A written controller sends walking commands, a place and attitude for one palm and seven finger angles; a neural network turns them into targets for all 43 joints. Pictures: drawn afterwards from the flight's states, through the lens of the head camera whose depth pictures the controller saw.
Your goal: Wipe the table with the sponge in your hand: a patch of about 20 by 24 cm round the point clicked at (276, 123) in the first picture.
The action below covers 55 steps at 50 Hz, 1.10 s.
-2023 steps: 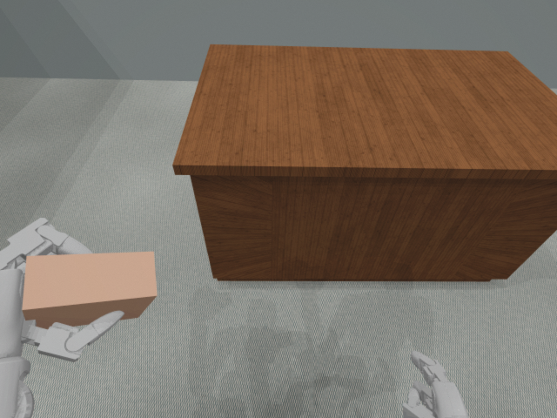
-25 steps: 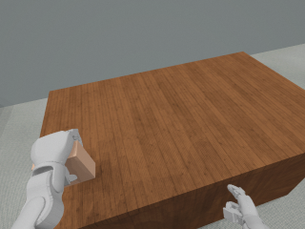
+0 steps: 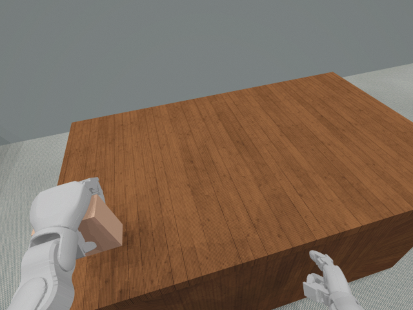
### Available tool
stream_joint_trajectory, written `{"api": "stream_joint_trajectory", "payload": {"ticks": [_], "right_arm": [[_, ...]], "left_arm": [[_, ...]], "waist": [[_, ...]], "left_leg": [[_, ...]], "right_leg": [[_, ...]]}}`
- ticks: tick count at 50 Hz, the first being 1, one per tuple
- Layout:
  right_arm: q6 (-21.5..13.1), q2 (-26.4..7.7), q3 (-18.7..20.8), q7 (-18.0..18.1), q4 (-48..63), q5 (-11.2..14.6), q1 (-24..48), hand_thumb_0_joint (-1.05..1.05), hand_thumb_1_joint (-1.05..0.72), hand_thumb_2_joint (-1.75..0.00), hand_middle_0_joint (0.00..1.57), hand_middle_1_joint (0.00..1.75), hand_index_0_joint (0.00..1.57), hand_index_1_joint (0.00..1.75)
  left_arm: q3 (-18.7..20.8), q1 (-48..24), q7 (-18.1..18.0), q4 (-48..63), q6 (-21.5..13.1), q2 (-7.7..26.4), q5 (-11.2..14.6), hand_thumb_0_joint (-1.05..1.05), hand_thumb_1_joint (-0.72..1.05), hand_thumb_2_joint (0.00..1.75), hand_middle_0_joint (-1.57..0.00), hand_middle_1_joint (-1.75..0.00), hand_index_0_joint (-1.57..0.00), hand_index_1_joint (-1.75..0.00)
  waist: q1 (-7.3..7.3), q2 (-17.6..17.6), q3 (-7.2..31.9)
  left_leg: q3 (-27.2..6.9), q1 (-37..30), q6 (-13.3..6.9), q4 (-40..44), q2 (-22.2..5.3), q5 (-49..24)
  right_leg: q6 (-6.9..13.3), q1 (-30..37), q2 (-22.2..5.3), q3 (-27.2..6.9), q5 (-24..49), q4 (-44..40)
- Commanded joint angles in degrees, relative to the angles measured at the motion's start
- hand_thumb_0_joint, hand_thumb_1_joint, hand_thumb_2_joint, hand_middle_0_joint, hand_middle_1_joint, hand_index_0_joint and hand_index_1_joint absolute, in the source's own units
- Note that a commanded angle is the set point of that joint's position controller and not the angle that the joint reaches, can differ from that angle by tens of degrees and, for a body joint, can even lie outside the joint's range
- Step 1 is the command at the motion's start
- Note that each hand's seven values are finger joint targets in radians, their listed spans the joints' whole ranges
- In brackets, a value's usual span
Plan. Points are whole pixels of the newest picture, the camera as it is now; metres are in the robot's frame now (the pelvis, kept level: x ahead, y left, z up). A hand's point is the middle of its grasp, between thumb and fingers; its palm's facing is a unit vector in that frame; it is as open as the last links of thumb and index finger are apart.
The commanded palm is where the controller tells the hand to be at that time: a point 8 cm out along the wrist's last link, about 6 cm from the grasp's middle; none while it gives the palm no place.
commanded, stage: bring the sponge back beside the body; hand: left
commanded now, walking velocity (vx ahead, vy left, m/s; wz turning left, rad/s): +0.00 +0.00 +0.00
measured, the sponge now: (87, 233) +0.21 +0.28 +0.06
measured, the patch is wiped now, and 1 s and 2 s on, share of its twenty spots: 1.00 1.00 1.00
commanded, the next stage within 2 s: step back with the hand held close in 1.04 s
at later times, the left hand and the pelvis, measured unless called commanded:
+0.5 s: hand (68, 226) +0.19 +0.29 +0.11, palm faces +0.11 -0.12 -0.99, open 9.5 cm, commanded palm +0.16 +0.28 +0.18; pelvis +0.00 +0.00 +0.00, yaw +0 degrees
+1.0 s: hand (65, 232) +0.18 +0.28 +0.11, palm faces +0.10 -0.14 -0.99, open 9.5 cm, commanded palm +0.14 +0.28 +0.18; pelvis -0.01 +0.00 +0.00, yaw +0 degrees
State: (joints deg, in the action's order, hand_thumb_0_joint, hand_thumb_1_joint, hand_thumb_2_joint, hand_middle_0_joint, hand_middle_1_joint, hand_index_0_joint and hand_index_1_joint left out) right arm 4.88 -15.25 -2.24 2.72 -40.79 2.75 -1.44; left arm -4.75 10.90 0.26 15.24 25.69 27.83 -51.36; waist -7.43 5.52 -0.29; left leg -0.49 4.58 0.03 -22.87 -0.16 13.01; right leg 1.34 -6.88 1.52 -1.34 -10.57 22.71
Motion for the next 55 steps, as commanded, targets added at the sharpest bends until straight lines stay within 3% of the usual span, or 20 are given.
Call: {"api": "stream_joint_trajectory", "payload": {"ticks": [1,2,4,9,13,17,18,25,27,30,32,40,42,45,47,48,51,52,53,55], "right_arm": [[-4.4,-5.1,1.6,-0.3,13.1,0.2,17.3,0.00,-0.90,-0.90,0.20,0.30,0.20,0.30],[-4.7,-5.5,1.6,-0.2,13.3,0.3,18.1,0.00,-0.90,-0.90,0.20,0.30,0.20,0.30],[-5.1,-4.8,1.3,-0.3,13.5,0.4,18.0,0.00,-0.90,-0.90,0.20,0.30,0.20,0.30],[-5.5,-4.8,1.2,0.3,13.6,0.3,17.8,0.00,-0.90,-0.90,0.20,0.30,0.20,0.30],[-6.0,-4.7,1.3,0.2,14.5,-0.2,16.9,0.00,-0.90,-0.90,0.20,0.30,0.20,0.30],[-5.5,-5.2,1.6,0.0,13.8,-0.2,17.3,0.00,-0.90,-0.90,0.20,0.30,0.20,0.30],[-5.6,-4.8,1.5,-0.2,14.3,-0.1,16.8,0.00,-0.90,-0.90,0.20,0.30,0.20,0.30],[-5.2,-5.1,1.5,-0.4,14.0,0.1,17.0,0.00,-0.90,-0.90,0.20,0.30,0.20,0.30],[-5.3,-5.4,1.5,-0.1,14.4,0.2,18.0,0.00,-0.90,-0.90,0.20,0.30,0.20,0.30],[-5.5,-5.1,1.4,-0.2,14.4,-0.1,16.6,0.00,-0.90,-0.90,0.20,0.30,0.20,0.30],[-5.6,-5.3,1.5,0.0,14.6,-0.1,17.4,0.00,-0.90,-0.90,0.20,0.30,0.20,0.30],[-5.4,-5.1,1.3,0.0,13.9,0.0,16.3,0.00,-0.90,-0.90,0.20,0.30,0.20,0.30],[-5.9,-5.3,1.4,0.2,14.2,0.1,17.5,0.00,-0.90,-0.90,0.20,0.30,0.20,0.30],[-5.9,-5.0,1.3,0.2,14.1,0.0,16.6,0.00,-0.90,-0.90,0.20,0.30,0.20,0.30],[-6.2,-5.2,1.4,0.3,14.5,0.0,17.4,0.00,-0.90,-0.90,0.20,0.30,0.20,0.30],[-6.5,-4.8,1.2,0.2,15.2,-0.1,16.4,0.00,-0.90,-0.90,0.20,0.30,0.20,0.30],[-5.8,-5.1,1.5,0.0,14.3,-0.2,15.9,0.00,-0.90,-0.90,0.20,0.30,0.20,0.30],[-6.1,-5.4,1.5,0.1,14.2,-0.1,17.0,0.00,-0.90,-0.90,0.20,0.30,0.20,0.30],[-6.4,-5.0,1.2,-0.1,15.3,-0.3,16.2,0.00,-0.90,-0.90,0.20,0.30,0.20,0.30],[-5.8,-5.1,1.3,-0.1,14.0,-0.3,16.1,0.00,-0.90,-0.90,0.20,0.30,0.20,0.30]], "left_arm": [[9.8,-11.1,-3.2,11.2,0.6,12.2,-1.4,0.00,0.10,1.30,-1.20,-1.60,-1.20,-1.60],[11.3,-12.4,-3.3,12.8,0.5,13.9,-1.0,0.00,0.10,1.30,-1.20,-1.60,-1.20,-1.60],[8.8,-11.9,-2.7,11.9,1.0,11.4,-1.2,0.00,0.10,1.30,-1.20,-1.60,-1.20,-1.60],[8.4,-12.9,-1.7,13.5,0.2,11.9,-1.4,0.00,0.10,1.30,-1.20,-1.60,-1.20,-1.60],[10.4,-11.6,-2.1,16.7,-1.3,13.4,-1.9,0.00,0.10,1.30,-1.20,-1.60,-1.20,-1.60],[13.4,-9.1,-2.9,17.0,-1.5,15.5,-1.0,0.00,0.10,1.30,-1.20,-1.60,-1.20,-1.60],[11.3,-8.6,-2.9,16.7,-1.2,13.0,-1.2,0.00,0.10,1.30,-1.20,-1.60,-1.20,-1.60],[10.7,-5.1,-2.3,15.6,0.4,11.8,0.4,0.00,0.10,1.30,-1.20,-1.60,-1.20,-1.60],[12.2,-7.3,-2.2,19.4,-0.2,14.2,0.6,0.00,0.10,1.30,-1.20,-1.60,-1.20,-1.60],[11.1,-4.2,-1.8,17.8,-0.3,12.8,0.2,0.00,0.10,1.30,-1.20,-1.60,-1.20,-1.60],[13.9,-5.3,-2.2,21.2,-1.2,15.8,0.1,0.00,0.10,1.30,-1.20,-1.60,-1.20,-1.60],[11.7,-4.3,-2.4,16.7,-0.7,12.8,0.1,0.00,0.10,1.30,-1.20,-1.60,-1.20,-1.60],[13.2,-6.7,-2.5,19.8,-1.2,15.0,0.4,0.00,0.10,1.30,-1.20,-1.60,-1.20,-1.60],[11.0,-4.2,-2.0,16.9,-0.8,12.4,0.4,0.00,0.10,1.30,-1.20,-1.60,-1.20,-1.60],[13.3,-5.8,-2.3,20.3,-1.4,15.2,0.5,0.00,0.10,1.30,-1.20,-1.60,-1.20,-1.60],[11.7,-4.8,-2.1,19.8,-1.1,13.0,0.4,0.00,0.10,1.30,-1.20,-1.60,-1.20,-1.60],[12.4,-3.5,-2.0,18.8,-1.2,13.8,0.2,0.00,0.10,1.30,-1.20,-1.60,-1.20,-1.60],[14.2,-4.7,-2.4,20.4,-1.5,15.7,0.5,0.00,0.10,1.30,-1.20,-1.60,-1.20,-1.60],[13.0,-5.1,-2.4,20.8,-1.3,14.2,0.1,0.00,0.10,1.30,-1.20,-1.60,-1.20,-1.60],[12.4,-3.0,-2.6,17.8,-0.9,13.2,0.1,0.00,0.10,1.30,-1.20,-1.60,-1.20,-1.60]], "waist": [[-0.92,-3.2,8.6],[-0.65,-1.5,8.5],[-0.67,-2.3,8.2],[-0.24,-1.6,8.2],[-1.23,-1.0,10.7],[-1.12,-1.3,8.7],[-1.40,-1.4,9.4],[-0.88,-2.3,7.1],[-0.55,-1.3,7.5],[-0.90,-2.5,7.3],[-0.83,-1.3,8.2],[-0.68,-1.4,5.5],[-0.43,0.0,6.5],[-0.71,-1.8,5.8],[-0.77,0.2,7.4],[-1.25,-0.7,8.2],[-0.95,-2.3,7.0],[-0.66,-0.7,7.2],[-1.52,0.3,9.2],[-0.98,-1.0,6.5]], "left_leg": [[-4.3,1.4,-2.3,3.0,1.3,-9.2],[-4.4,1.4,-2.3,3.2,1.2,-8.0],[-4.4,1.6,-2.5,2.8,1.4,-8.7],[-4.5,1.2,-2.7,2.7,1.6,-7.2],[-4.8,1.3,-2.9,2.4,1.4,-7.9],[-5.1,1.3,-2.4,2.8,0.9,-8.3],[-4.8,1.7,-2.6,2.4,1.2,-8.3],[-4.8,1.8,-2.5,2.5,1.0,-8.3],[-5.0,1.6,-2.6,2.8,0.9,-6.8],[-5.1,1.7,-2.7,2.4,1.0,-8.4],[-5.3,1.6,-2.7,2.6,0.8,-6.9],[-4.9,2.4,-2.4,2.8,0.9,-6.1],[-5.2,2.3,-2.5,3.2,0.7,-5.0],[-5.1,2.5,-2.6,3.1,1.0,-5.8],[-5.2,2.4,-2.7,3.3,0.8,-4.7],[-4.9,2.7,-2.9,2.6,1.1,-5.7],[-5.1,2.5,-2.5,2.7,0.9,-7.0],[-5.2,2.6,-2.5,2.9,0.7,-5.5],[-5.1,2.7,-2.8,2.6,1.0,-6.7],[-4.9,2.4,-2.4,2.8,0.8,-7.1]], "right_leg": [[3.1,3.3,-0.3,-6.4,2.0,-4.7],[3.4,3.3,0.0,-7.6,0.9,-4.8],[3.1,2.5,-0.3,-6.4,1.2,-4.5],[3.0,1.9,-0.2,-6.5,-0.8,-4.8],[3.3,4.4,0.0,-5.7,0.6,-3.7],[3.4,3.7,0.2,-7.7,1.2,-4.2],[3.2,3.9,0.0,-6.1,1.1,-3.8],[3.0,2.4,-0.2,-6.2,1.4,-4.3],[3.1,2.6,0.1,-7.7,-0.1,-4.4],[2.9,2.5,-0.2,-6.1,1.2,-4.1],[3.1,3.2,0.2,-7.9,-0.1,-4.0],[3.0,1.4,-0.2,-6.5,-1.3,-4.8],[3.2,2.2,0.2,-7.9,-2.0,-4.5],[2.8,1.9,-0.1,-6.1,-1.4,-4.6],[3.0,3.1,0.1,-7.6,-2.0,-4.2],[3.0,3.5,-0.1,-5.8,-1.3,-3.7],[2.9,2.5,-0.3,-6.6,-0.3,-4.2],[3.1,2.9,0.2,-8.1,-1.4,-4.2],[3.2,4.5,0.0,-6.0,0.1,-3.3],[3.0,2.4,-0.1,-6.4,0.1,-4.3]]}}
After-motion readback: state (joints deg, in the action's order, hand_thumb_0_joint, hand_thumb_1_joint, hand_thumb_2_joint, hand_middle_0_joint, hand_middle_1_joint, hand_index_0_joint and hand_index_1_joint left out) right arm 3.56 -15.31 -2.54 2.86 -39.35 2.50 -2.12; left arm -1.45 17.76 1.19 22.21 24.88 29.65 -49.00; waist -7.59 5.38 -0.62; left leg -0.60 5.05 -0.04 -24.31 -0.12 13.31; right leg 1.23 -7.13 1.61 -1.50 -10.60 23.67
